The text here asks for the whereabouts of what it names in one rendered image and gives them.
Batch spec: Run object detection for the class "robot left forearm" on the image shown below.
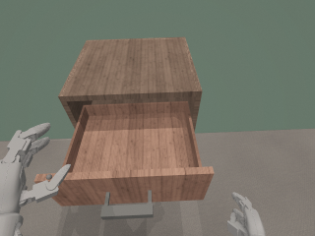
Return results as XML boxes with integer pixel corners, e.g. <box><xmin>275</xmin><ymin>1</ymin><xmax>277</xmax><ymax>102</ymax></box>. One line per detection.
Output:
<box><xmin>0</xmin><ymin>212</ymin><xmax>24</xmax><ymax>236</ymax></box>

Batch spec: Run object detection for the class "drawer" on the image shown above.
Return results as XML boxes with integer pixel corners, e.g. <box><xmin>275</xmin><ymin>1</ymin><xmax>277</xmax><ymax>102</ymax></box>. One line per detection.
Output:
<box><xmin>34</xmin><ymin>101</ymin><xmax>215</xmax><ymax>207</ymax></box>

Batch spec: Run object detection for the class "cabinet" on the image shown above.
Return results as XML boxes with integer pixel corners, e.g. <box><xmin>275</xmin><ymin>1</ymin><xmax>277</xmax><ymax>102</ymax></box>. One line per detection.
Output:
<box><xmin>58</xmin><ymin>36</ymin><xmax>203</xmax><ymax>131</ymax></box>

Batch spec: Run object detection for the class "right robot hand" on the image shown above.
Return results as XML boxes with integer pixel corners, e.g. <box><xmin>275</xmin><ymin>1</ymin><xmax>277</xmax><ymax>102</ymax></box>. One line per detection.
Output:
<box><xmin>227</xmin><ymin>192</ymin><xmax>266</xmax><ymax>236</ymax></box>

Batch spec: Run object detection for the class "left robot hand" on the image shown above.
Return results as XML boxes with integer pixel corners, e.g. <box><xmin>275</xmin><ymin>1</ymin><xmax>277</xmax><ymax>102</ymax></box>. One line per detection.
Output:
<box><xmin>0</xmin><ymin>123</ymin><xmax>71</xmax><ymax>214</ymax></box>

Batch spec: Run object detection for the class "handle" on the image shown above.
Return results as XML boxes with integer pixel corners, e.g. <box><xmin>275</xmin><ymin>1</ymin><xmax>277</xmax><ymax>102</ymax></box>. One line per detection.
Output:
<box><xmin>100</xmin><ymin>190</ymin><xmax>154</xmax><ymax>220</ymax></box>

